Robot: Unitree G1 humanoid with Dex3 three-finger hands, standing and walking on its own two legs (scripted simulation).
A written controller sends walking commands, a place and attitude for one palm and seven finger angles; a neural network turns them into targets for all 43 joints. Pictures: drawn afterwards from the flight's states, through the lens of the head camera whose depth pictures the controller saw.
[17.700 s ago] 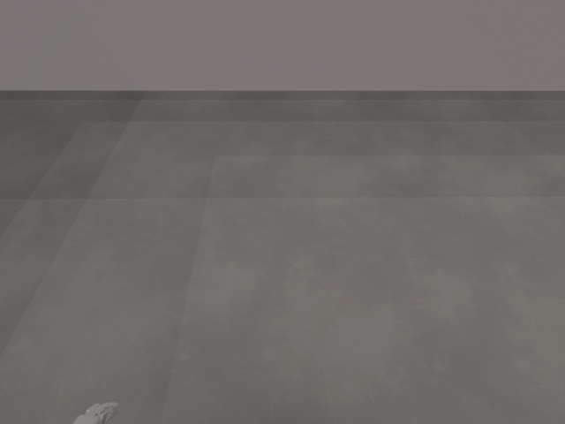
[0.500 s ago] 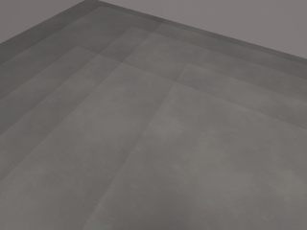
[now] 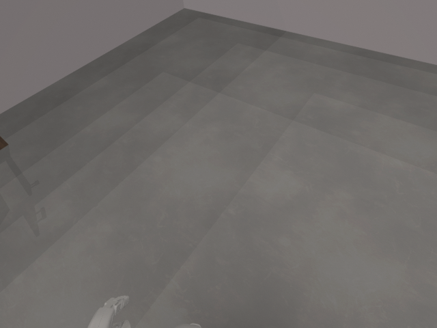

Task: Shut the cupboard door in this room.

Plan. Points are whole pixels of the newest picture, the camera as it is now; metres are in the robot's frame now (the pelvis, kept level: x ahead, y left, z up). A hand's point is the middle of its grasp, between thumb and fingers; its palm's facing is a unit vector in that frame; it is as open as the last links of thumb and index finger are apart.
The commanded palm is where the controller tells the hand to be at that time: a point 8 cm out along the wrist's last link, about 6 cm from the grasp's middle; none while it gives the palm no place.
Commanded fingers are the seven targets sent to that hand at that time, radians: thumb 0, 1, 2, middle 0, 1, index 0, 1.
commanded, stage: turn or walk to find it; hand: left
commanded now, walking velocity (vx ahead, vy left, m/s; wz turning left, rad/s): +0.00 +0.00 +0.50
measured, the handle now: out of the picture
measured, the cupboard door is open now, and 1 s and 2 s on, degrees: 82 82 82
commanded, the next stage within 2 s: none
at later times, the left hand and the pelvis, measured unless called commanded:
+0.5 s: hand out of the picture -0.08 +0.23 -0.18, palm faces +0.33 -0.91 -0.24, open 7.4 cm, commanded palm none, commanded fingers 0.00 0.90 0.90 -0.20 -0.30 -0.20 -0.30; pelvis -0.04 +0.02 -0.01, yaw +16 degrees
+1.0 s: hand out of the picture -0.01 +0.23 -0.14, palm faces +0.45 -0.85 -0.28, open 7.4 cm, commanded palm none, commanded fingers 0.00 0.90 0.90 -0.20 -0.30 -0.20 -0.30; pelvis -0.04 -0.01 +0.00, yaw +29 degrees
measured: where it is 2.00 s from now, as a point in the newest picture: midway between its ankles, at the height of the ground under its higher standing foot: outside the picture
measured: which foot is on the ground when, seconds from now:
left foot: up 0.00-0.44, down 0.46-1.00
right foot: down 0.00-0.48, up 0.50-0.98, down 1.00-1.00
